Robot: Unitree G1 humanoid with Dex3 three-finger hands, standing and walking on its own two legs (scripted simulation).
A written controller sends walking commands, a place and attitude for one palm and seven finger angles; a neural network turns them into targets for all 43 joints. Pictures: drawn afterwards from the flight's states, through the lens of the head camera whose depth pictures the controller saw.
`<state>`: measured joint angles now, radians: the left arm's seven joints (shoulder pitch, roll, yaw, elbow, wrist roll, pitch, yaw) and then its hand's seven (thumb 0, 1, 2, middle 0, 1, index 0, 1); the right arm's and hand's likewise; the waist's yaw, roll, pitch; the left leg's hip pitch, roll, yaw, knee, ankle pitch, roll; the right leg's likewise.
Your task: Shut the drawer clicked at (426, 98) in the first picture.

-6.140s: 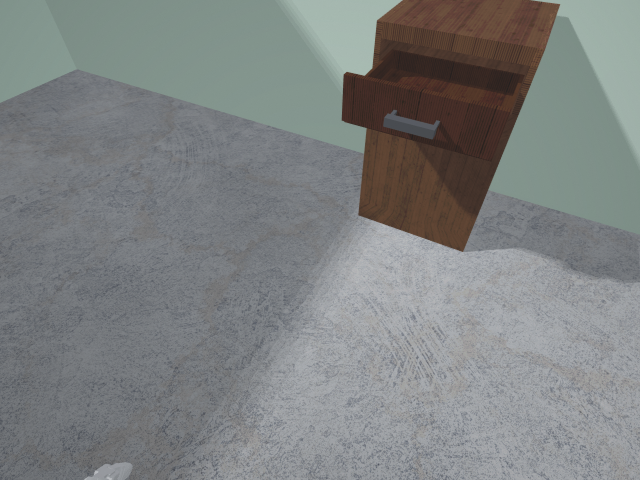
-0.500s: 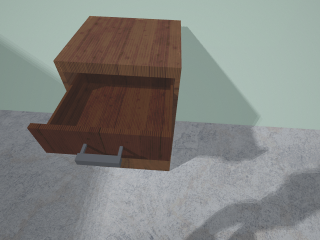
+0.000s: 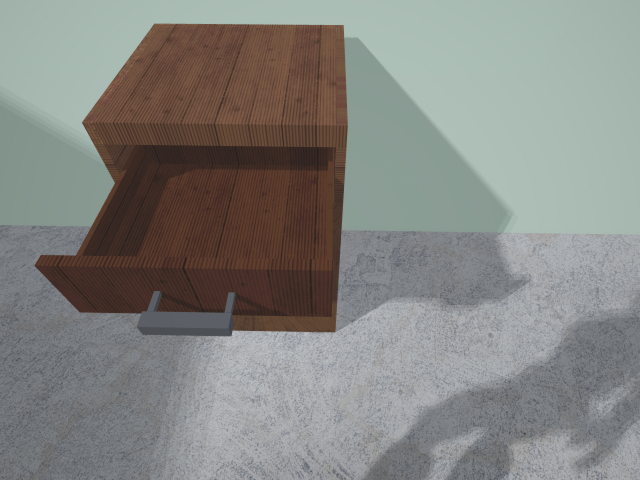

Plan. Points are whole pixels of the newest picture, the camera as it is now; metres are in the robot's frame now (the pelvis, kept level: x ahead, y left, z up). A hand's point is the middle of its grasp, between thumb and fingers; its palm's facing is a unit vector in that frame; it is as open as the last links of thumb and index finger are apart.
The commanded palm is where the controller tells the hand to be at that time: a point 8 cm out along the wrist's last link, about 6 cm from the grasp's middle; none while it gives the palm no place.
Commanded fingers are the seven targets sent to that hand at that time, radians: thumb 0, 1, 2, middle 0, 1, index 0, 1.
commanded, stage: look again from close up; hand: left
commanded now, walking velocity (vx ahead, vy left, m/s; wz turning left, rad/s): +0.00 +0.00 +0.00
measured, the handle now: (190, 310) +0.36 +0.22 -0.06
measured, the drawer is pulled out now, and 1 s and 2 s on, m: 0.29 0.29 0.29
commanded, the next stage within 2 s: shuffle to correct the standing spot in 0.40 s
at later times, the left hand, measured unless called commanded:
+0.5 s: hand out of the picture -0.01 +0.17 -0.17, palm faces +0.02 -0.98 -0.19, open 7.4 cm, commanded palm none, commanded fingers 0.00 0.90 0.90 -0.20 -0.30 -0.20 -0.30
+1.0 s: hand out of the picture +0.04 +0.19 -0.18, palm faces +0.00 -0.98 -0.18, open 7.4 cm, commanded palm none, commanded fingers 0.00 0.90 0.90 -0.20 -0.30 -0.20 -0.30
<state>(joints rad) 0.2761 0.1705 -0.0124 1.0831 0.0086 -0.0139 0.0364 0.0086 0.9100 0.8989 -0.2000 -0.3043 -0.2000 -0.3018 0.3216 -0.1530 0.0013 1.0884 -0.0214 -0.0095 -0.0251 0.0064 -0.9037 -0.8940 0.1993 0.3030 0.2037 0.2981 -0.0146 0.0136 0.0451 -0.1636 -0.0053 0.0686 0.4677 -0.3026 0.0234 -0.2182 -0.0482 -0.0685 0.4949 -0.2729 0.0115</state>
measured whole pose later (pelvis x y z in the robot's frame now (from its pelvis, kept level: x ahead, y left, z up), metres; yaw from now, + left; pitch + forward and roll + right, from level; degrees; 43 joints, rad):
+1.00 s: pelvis +0.05 +0.02 -0.01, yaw -2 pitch -1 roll +0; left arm 0.32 0.12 0.02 1.10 0.01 -0.02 0.02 0.01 0.91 0.90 -0.20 -0.30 -0.20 -0.30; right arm 0.43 -0.13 0.02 1.16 -0.02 -0.04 -0.03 0.00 -0.90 -0.89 0.20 0.30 0.20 0.30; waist -0.02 0.02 0.06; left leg -0.08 -0.03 0.10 0.51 -0.41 0.06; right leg -0.25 -0.04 -0.11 0.61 -0.36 -0.04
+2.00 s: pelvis +0.03 +0.06 -0.01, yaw -2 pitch -2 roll -2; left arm 0.29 0.20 0.00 0.92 0.02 0.02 0.03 0.01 0.91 0.90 -0.20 -0.30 -0.20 -0.30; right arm 0.33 -0.16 0.01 0.99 -0.03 0.03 0.01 0.01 -0.90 -0.89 0.20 0.30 0.20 0.30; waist -0.01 -0.03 0.02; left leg -0.34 0.02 0.05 0.58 -0.22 0.04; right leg -0.24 -0.02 -0.08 0.54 -0.30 0.00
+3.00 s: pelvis +0.07 +0.07 +0.00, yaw -3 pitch -1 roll +0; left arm 0.31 0.16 -0.02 1.07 0.01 -0.01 0.04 0.01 0.91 0.90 -0.20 -0.30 -0.20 -0.30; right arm 0.29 -0.14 0.01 1.13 -0.01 -0.02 -0.01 0.01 -0.91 -0.89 0.20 0.30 0.20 0.30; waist 0.00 -0.02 0.01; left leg -0.20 -0.02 0.09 0.43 -0.22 0.06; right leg -0.13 -0.04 -0.01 0.42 -0.27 0.03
